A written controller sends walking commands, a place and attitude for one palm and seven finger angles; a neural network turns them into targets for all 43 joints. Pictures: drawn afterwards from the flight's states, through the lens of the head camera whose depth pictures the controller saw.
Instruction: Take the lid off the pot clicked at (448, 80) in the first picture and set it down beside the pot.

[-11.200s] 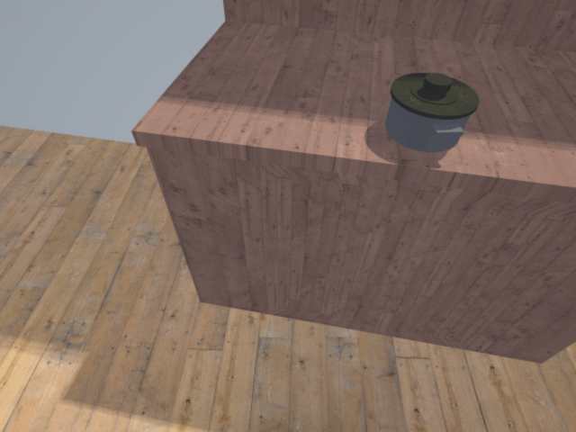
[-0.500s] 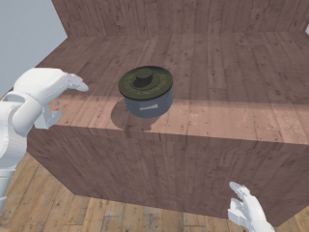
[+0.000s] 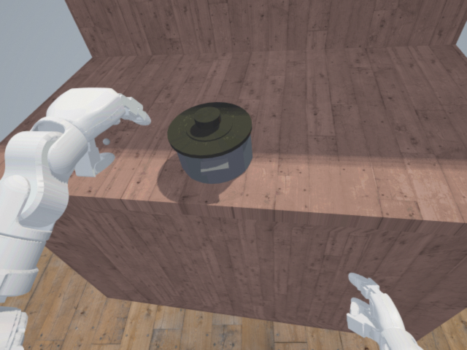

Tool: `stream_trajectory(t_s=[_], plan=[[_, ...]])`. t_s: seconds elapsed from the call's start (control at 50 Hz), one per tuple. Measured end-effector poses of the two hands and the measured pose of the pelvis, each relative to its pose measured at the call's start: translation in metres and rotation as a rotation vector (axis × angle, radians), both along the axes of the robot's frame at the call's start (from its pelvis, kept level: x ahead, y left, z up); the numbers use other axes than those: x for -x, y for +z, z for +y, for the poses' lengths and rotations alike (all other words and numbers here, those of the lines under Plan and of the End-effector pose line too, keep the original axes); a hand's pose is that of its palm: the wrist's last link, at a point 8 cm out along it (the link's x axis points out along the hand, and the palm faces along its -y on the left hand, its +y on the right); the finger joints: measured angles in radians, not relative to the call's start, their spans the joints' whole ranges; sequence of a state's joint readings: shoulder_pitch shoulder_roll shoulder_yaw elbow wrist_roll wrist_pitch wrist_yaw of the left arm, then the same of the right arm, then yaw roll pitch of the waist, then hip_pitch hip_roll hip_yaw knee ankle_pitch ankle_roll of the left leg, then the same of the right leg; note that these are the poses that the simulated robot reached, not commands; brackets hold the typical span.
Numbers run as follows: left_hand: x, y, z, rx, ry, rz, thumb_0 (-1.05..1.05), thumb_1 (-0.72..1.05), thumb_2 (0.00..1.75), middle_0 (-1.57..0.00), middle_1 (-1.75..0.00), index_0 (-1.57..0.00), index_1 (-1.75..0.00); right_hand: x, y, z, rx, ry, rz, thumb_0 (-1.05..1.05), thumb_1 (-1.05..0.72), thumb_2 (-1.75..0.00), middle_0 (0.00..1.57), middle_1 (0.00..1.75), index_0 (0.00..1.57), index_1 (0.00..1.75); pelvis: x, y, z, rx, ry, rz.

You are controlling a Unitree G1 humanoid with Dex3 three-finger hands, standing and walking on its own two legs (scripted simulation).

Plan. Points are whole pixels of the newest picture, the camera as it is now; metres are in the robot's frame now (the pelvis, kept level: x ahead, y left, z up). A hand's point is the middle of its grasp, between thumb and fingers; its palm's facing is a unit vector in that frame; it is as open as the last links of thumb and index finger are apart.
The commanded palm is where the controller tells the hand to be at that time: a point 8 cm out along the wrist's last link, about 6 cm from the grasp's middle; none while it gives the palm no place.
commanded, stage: move the open hand above the knob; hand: left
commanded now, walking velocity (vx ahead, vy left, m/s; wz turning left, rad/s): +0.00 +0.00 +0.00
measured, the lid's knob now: (207, 117) +0.50 +0.10 +0.15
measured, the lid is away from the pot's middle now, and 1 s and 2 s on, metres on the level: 0.00 0.00 0.00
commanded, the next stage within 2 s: lower the open fingers around the knob in 2.00 s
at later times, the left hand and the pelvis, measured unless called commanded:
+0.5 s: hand (152, 117) +0.40 +0.16 +0.23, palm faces -0.08 +0.00 -1.00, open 10.0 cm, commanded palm +0.37 +0.16 +0.29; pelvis +0.01 +0.00 +0.00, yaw +0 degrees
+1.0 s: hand (195, 97) +0.45 +0.10 +0.23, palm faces -0.09 +0.00 -1.00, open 10.0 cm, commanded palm +0.43 +0.11 +0.29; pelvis +0.02 -0.01 +0.00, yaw -1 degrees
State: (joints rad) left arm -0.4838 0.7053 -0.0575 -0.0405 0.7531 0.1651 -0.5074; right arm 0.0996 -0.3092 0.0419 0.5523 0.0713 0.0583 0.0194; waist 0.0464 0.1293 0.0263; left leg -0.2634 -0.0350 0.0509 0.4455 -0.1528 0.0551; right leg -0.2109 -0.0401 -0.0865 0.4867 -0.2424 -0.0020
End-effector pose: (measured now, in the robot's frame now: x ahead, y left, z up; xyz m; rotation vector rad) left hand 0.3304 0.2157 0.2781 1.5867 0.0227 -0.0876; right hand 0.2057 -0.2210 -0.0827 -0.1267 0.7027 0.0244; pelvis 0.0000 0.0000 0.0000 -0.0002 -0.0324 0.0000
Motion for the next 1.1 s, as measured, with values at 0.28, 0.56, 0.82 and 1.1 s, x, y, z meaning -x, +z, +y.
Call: stream_trajectory(t_s=[0.28, 0.56, 0.82, 1.1], plan=[[-0.032, -0.002, -0.024, 0.013, -0.018, 0.028, 0.0, -0.36, 1.63, -0.88, -0.08, -0.88, -0.09, 0.001, -0.006, -0.003, -0.011, -0.013, 0.043, 0.02, -0.91, -0.9, 0.2, 0.3, 0.2, 0.29, -0.007, 0.0, -0.002, -0.004, 0.0, 0.011], [-0.057, 0.006, -0.062, 0.03, -0.082, 0.0, 0.0, -0.36, 1.63, -0.88, -0.08, -0.88, -0.09, 0.003, -0.011, -0.002, -0.036, -0.03, 0.072, 0.02, -0.91, -0.9, 0.2, 0.3, 0.2, 0.29, -0.014, 0.0, 0.0, -0.01, -0.011, 0.024], [-0.079, 0.005, -0.09, 0.031, -0.096, 0.005, 0.0, -0.36, 1.63, -0.88, -0.08, -0.88, -0.09, 0.007, -0.015, -0.006, -0.034, -0.046, 0.099, 0.02, -0.91, -0.9, 0.2, 0.3, 0.2, 0.29, -0.017, 0.0, -0.003, -0.013, -0.008, 0.032], [-0.123, 0.005, -0.12, 0.026, -0.057, 0.046, 0.0, -0.36, 1.63, -0.88, -0.08, -0.88, -0.09, 0.029, -0.026, -0.021, -0.024, -0.107, 0.168, 0.02, -0.91, -0.9, 0.2, 0.3, 0.2, 0.29, -0.025, 0.001, -0.009, -0.019, -0.017, 0.056]])
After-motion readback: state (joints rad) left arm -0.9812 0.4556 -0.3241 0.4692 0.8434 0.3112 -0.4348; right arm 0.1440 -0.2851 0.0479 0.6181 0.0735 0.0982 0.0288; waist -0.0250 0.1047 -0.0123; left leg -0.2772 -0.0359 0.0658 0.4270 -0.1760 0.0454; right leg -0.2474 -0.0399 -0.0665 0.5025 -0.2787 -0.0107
